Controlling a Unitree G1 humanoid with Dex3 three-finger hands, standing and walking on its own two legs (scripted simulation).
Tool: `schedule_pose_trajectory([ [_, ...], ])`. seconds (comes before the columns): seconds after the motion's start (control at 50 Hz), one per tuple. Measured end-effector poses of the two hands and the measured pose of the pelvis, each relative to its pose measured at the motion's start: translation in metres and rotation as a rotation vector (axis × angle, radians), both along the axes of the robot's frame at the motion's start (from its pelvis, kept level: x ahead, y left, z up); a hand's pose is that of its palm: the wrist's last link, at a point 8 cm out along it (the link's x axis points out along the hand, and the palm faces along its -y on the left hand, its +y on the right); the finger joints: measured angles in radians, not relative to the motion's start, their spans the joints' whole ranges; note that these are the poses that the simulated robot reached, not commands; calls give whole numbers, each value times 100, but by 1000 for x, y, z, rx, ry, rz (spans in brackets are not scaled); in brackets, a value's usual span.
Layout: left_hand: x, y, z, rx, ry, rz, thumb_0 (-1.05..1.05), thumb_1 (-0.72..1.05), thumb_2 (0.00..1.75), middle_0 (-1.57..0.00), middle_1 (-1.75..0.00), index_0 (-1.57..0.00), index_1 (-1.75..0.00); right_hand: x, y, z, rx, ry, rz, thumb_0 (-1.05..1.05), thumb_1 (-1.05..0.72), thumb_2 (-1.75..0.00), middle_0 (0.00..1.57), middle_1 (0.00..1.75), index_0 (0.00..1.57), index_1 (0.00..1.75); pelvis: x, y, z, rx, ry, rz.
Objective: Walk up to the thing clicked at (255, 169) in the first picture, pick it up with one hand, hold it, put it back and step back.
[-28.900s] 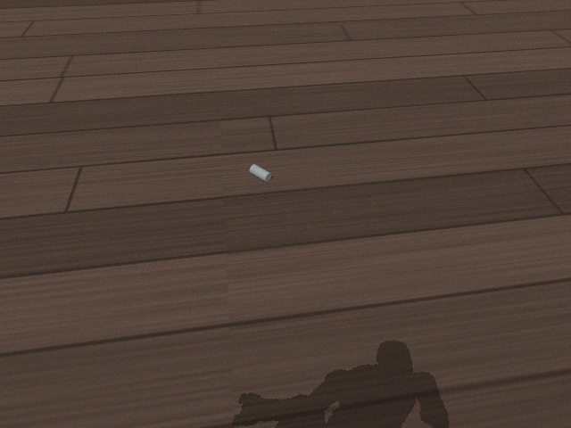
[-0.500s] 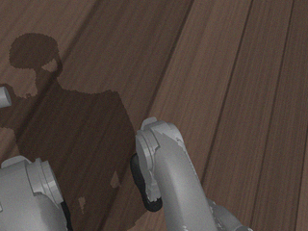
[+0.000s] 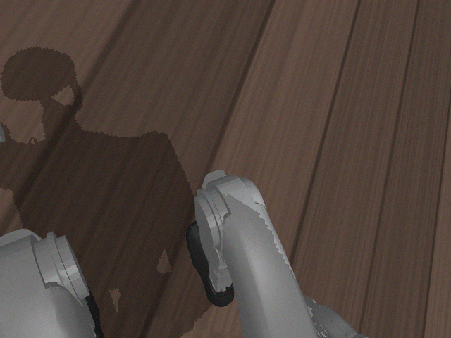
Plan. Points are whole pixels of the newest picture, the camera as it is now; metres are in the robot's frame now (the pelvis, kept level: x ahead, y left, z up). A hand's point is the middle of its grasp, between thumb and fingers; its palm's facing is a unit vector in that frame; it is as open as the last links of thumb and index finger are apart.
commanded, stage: open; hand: left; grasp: from above
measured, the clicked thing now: out of the picture +0.48 +0.29 -0.28
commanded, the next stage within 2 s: withdraw in 0.30 s
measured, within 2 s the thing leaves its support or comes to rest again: neither
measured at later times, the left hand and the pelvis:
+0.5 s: hand out of the picture +0.45 +0.29 -0.24, palm faces -0.46 -0.12 -0.88, open 13.2 cm; pelvis +0.00 +0.00 +0.00, yaw +0 degrees
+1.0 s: hand out of the picture +0.45 +0.33 -0.07, palm faces -0.46 -0.11 -0.88, open 14.0 cm; pelvis -0.01 -0.01 +0.05, yaw +6 degrees
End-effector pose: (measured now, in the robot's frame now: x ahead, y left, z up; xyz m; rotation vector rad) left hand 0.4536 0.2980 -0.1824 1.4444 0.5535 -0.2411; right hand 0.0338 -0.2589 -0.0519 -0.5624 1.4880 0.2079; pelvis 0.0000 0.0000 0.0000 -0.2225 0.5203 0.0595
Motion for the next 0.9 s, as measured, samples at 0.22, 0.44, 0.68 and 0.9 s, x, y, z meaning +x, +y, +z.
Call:
schedule_pose_trajectory([
  [0.22,1,-1,2,-7,-21,-31,0,-18,72,-36,-69,-36,-69,7,0,1,-13,-15,21,0,-90,-90,21,30,20,30,0,0,0,-5,-3,-1],
  [0.44,2,-2,1,13,-25,-13,0,-30,82,-25,-80,-24,-80,11,2,-3,5,-29,25,0,-90,-90,21,30,20,30,0,0,0,-1,3,-3],
  [0.68,15,8,39,41,-165,51,0,-43,92,-16,-94,-17,-93,13,-1,-7,40,-36,-12,0,-91,-90,21,30,20,30,3,-4,3,14,32,3],
  [0.9,9,32,149,127,-115,136,0,-50,99,-12,-99,-11,-100,50,-6,-13,108,-130,-131,0,-91,-91,20,30,20,30,3,-6,35,61,89,36],
])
